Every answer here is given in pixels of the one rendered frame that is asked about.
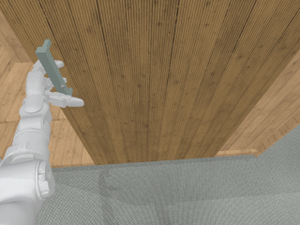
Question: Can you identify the left robot forearm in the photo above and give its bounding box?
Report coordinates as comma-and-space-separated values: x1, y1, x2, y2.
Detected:
0, 94, 53, 167

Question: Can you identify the wardrobe door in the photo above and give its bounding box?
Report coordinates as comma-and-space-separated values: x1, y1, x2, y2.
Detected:
0, 0, 300, 166
219, 50, 300, 151

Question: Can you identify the left robot upper arm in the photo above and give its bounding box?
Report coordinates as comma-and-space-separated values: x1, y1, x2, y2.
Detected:
0, 158, 55, 225

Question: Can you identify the left robot hand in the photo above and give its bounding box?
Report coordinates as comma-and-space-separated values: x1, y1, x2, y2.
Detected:
25, 60, 84, 108

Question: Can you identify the handle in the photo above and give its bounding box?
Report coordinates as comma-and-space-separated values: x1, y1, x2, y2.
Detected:
35, 38, 73, 96

